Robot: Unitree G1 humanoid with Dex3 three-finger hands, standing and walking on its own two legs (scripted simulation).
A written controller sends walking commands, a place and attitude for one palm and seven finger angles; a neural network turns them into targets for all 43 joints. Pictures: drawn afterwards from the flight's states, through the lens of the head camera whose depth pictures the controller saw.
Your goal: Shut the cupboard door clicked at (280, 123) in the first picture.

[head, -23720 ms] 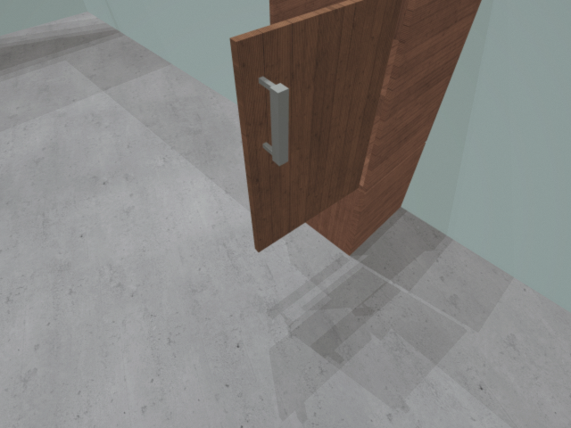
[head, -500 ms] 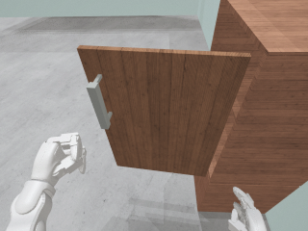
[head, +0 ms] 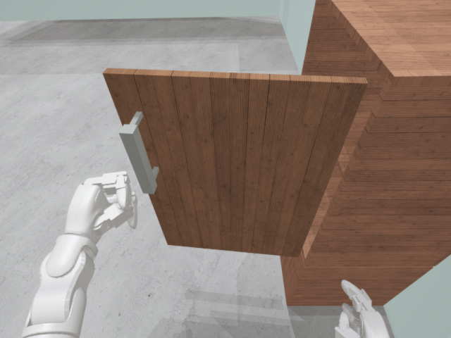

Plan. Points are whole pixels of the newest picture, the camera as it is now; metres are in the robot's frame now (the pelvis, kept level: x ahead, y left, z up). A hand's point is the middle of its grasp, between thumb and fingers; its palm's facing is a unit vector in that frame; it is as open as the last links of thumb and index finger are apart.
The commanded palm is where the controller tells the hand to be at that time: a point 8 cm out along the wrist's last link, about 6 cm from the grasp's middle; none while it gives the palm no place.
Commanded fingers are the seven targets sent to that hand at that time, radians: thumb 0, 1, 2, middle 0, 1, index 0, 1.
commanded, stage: bring the fist close to the handle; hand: left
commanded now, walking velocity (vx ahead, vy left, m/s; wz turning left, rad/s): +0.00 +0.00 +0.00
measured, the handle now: (144, 154) +0.42 +0.19 +0.11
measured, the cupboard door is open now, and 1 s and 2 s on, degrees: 84 83 65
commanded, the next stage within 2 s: push the door shut along its arc in 0.74 s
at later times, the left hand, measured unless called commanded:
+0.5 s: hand (141, 185) +0.33 +0.17 +0.12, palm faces +0.00 -1.00 -0.04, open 3.1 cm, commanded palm +0.30 +0.22 +0.12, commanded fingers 0.00 0.90 0.90 -1.30 -1.50 -1.30 -1.50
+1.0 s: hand (143, 184) +0.34 +0.17 +0.11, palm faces -0.03 -1.00 -0.05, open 3.1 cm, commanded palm +0.33 +0.21 +0.12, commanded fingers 0.00 0.90 0.90 -1.30 -1.50 -1.30 -1.50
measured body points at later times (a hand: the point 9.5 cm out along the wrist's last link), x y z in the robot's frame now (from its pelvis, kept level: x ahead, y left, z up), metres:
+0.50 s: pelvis +0.00 +0.00 +0.00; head +0.01 -0.02 +0.45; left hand +0.33 +0.23 +0.12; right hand +0.16 -0.24 -0.09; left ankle -0.03 +0.11 -0.72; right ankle +0.02 -0.11 -0.72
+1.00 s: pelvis +0.00 +0.00 +0.00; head +0.01 -0.02 +0.45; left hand +0.33 +0.23 +0.12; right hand +0.15 -0.24 -0.09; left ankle -0.03 +0.11 -0.72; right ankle +0.02 -0.11 -0.72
